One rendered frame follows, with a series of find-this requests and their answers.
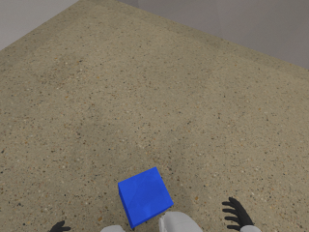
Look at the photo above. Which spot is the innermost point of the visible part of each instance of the robot right hand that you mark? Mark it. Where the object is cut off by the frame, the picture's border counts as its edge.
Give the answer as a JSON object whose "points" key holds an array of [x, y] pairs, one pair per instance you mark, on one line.
{"points": [[242, 218]]}

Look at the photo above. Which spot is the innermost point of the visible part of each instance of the carton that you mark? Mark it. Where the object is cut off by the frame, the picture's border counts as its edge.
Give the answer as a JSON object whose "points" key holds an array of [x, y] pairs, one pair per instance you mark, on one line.
{"points": [[144, 196]]}

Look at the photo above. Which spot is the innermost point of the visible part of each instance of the robot right thigh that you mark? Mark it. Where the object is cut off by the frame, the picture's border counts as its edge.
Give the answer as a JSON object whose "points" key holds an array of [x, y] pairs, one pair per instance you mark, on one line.
{"points": [[177, 222]]}

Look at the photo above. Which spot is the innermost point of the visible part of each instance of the robot left hand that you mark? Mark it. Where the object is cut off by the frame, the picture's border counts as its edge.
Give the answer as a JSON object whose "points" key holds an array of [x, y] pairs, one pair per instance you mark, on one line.
{"points": [[58, 227]]}

